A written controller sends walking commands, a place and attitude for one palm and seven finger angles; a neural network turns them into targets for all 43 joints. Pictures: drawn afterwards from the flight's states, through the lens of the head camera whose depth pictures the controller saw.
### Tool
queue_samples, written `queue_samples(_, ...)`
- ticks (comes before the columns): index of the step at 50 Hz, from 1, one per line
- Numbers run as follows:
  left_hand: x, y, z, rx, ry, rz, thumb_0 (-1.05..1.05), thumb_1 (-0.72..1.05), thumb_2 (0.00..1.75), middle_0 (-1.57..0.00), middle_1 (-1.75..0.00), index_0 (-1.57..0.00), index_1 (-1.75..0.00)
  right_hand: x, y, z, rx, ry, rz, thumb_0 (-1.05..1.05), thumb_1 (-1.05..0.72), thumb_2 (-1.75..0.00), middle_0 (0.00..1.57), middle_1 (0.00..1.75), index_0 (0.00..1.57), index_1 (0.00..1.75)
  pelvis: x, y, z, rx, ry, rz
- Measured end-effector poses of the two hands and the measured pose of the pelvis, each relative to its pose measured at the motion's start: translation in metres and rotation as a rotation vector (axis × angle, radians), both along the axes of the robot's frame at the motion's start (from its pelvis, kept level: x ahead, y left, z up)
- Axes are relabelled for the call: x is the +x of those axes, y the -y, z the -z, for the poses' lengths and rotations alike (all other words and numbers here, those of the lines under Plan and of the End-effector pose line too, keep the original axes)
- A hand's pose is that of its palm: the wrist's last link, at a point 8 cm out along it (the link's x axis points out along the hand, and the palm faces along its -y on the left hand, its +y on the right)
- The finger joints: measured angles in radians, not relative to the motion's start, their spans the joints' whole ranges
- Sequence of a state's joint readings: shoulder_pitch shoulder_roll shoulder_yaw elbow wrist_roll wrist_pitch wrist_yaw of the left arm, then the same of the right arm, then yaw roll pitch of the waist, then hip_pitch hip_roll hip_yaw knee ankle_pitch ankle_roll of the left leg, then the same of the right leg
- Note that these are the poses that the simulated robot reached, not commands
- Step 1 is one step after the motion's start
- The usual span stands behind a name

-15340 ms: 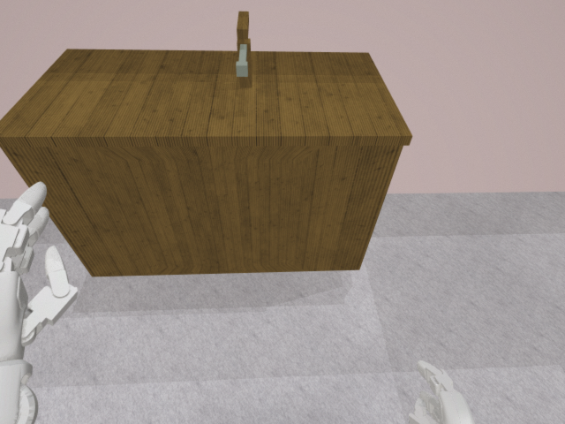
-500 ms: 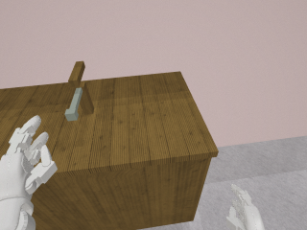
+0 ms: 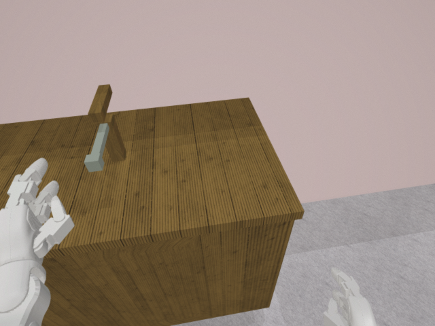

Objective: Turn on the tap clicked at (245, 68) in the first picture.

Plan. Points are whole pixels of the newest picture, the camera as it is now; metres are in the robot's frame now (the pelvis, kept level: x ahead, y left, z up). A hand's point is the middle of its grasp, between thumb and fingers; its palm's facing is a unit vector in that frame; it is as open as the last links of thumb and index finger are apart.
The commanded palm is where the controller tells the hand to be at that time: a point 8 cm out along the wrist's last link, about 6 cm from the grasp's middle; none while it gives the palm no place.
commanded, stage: reach beside the lever's end, fingers flat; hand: left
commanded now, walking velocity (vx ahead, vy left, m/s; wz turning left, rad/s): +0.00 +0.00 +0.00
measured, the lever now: (94, 162) +0.38 +0.31 +0.11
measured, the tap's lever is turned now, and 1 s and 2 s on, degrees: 0 0 0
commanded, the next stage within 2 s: push the lever round in 1.56 s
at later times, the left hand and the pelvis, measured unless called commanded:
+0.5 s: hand (71, 193) +0.28 +0.29 +0.14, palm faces +0.48 -0.87 -0.09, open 7.6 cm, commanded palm +0.24 +0.34 +0.13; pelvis -0.01 +0.01 +0.00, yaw -1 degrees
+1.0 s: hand (75, 177) +0.33 +0.33 +0.12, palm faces +0.51 -0.86 -0.09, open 7.8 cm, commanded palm +0.29 +0.37 +0.11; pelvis +0.00 +0.02 +0.00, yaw -1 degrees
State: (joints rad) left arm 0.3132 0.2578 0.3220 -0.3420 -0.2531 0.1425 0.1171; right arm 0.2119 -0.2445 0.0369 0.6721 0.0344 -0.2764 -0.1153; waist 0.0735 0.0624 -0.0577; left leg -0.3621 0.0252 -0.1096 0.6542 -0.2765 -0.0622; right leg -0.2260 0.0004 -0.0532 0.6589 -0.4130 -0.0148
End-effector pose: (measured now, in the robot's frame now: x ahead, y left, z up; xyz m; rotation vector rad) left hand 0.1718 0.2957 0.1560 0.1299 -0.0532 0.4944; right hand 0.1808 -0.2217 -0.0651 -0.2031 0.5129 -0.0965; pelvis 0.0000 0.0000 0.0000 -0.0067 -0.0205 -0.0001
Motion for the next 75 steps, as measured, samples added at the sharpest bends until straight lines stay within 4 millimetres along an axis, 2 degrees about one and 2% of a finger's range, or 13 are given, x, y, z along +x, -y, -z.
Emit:
queue_samples(12,0.021,-0.014,0.006,-0.018,0.000,-0.003,0.02,0.90,0.90,-0.19,-0.26,-0.19,-0.26,-0.011,-0.001,0.003,-0.009,-0.036,0.020,0.02,-0.90,-0.90,0.20,0.30,0.20,0.30,-0.007,-0.004,-0.001,-0.004,0.001,0.003)
queue_samples(21,0.047,-0.031,0.012,-0.030,-0.017,-0.019,0.02,0.90,0.90,-0.18,-0.24,-0.18,-0.24,-0.018,-0.001,0.007,-0.022,-0.078,0.034,0.02,-0.90,-0.90,0.20,0.30,0.20,0.30,-0.011,-0.008,-0.002,-0.009,-0.007,0.006)
queue_samples(34,0.084,-0.049,0.025,-0.051,-0.044,-0.027,0.02,0.90,0.90,-0.17,-0.20,-0.17,-0.20,-0.035,0.004,0.014,-0.041,-0.158,0.074,0.02,-0.90,-0.90,0.20,0.30,0.20,0.30,-0.007,-0.016,-0.002,-0.012,-0.040,0.016)
queue_samples(43,0.102,-0.056,0.029,-0.050,-0.033,-0.015,0.02,0.90,0.90,-0.17,-0.18,-0.17,-0.18,-0.046,0.006,0.020,-0.048,-0.217,0.100,0.02,-0.90,-0.90,0.20,0.30,0.20,0.30,-0.003,-0.020,-0.001,-0.014,-0.061,0.022)
queue_samples(52,0.119,-0.071,0.036,-0.055,-0.049,-0.045,0.02,0.90,0.90,-0.16,-0.16,-0.16,-0.16,-0.057,0.008,0.026,-0.056,-0.269,0.123,0.02,-0.90,-0.90,0.20,0.30,0.20,0.30,-0.003,-0.022,0.001,-0.019,-0.085,0.024)
queue_samples(63,0.137,-0.075,0.042,-0.062,-0.059,-0.023,0.02,0.90,0.90,-0.15,-0.15,-0.15,-0.15,-0.075,0.013,0.032,-0.062,-0.331,0.159,0.02,-0.90,-0.90,0.20,0.30,0.20,0.30,-0.002,-0.024,0.003,-0.022,-0.112,0.030)
queue_samples(75,0.136,-0.074,0.047,-0.056,-0.048,-0.029,0.02,0.90,0.90,-0.15,-0.15,-0.15,-0.15,-0.084,0.014,0.035,-0.055,-0.359,0.179,0.02,-0.90,-0.90,0.20,0.30,0.20,0.30,-0.002,-0.025,0.005,-0.024,-0.118,0.038)
